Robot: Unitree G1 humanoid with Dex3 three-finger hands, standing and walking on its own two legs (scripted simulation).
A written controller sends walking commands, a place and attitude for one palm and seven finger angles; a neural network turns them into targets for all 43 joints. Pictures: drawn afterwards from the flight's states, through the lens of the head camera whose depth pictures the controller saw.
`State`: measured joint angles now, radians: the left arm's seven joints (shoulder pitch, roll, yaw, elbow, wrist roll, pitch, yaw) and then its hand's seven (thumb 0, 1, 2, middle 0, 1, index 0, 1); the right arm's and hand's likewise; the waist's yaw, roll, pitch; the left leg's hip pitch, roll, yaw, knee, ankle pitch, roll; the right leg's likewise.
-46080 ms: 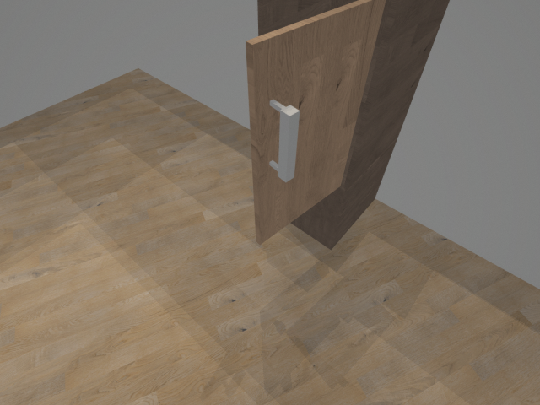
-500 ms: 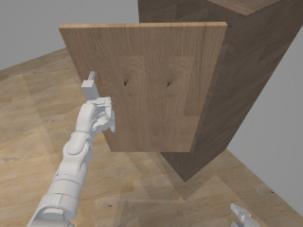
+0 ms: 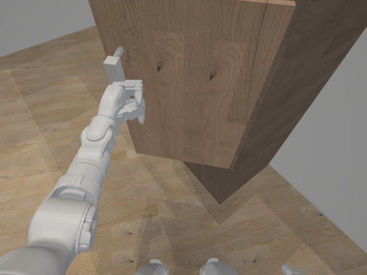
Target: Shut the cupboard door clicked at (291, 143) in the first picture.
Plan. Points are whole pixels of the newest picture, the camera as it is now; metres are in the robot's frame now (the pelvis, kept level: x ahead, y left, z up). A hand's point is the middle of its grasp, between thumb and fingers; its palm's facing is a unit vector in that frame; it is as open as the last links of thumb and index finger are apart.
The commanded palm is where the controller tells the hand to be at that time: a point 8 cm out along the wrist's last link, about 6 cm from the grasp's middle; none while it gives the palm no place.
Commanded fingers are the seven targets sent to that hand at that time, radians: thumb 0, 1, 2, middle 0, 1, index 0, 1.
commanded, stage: push the door shut along its arc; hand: left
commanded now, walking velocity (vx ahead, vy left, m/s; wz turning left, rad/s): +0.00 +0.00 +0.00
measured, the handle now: (123, 85) +0.54 +0.14 +0.09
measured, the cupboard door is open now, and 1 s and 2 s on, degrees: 42 30 24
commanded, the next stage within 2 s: pull the fist back off the door in 0.96 s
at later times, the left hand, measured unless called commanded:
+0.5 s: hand (167, 86) +0.52 +0.03 +0.09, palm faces -0.39 -0.92 +0.00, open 3.1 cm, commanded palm +0.52 +0.09 +0.09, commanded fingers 0.00 0.90 0.90 -1.30 -1.50 -1.30 -1.50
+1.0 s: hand (173, 82) +0.54 +0.01 +0.10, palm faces -0.45 -0.89 -0.03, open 3.4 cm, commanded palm +0.57 +0.04 +0.09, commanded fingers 0.00 0.90 0.90 -1.30 -1.50 -1.30 -1.50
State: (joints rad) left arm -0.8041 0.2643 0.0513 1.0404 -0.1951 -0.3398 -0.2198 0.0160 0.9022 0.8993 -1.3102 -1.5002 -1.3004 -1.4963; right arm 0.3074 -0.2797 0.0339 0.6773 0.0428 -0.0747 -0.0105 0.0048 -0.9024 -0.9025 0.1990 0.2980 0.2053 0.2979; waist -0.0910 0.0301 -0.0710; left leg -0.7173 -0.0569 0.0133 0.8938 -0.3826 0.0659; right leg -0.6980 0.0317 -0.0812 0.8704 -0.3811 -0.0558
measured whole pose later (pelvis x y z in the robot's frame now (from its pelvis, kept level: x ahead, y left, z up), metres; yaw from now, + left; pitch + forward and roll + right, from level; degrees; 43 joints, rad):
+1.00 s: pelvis +0.01 -0.01 -0.02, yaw +0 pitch +21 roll -2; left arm -1.21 0.34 0.05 1.31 -0.16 -0.24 -0.34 0.03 0.98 1.02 -1.30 -1.50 -1.30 -1.50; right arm 0.36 -0.30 0.03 0.71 0.00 -0.06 -0.01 0.00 -0.90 -0.90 0.20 0.30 0.21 0.30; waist -0.20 0.05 -0.10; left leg -0.95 -0.04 -0.01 1.03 -0.45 0.06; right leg -0.91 0.05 -0.11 0.98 -0.43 -0.07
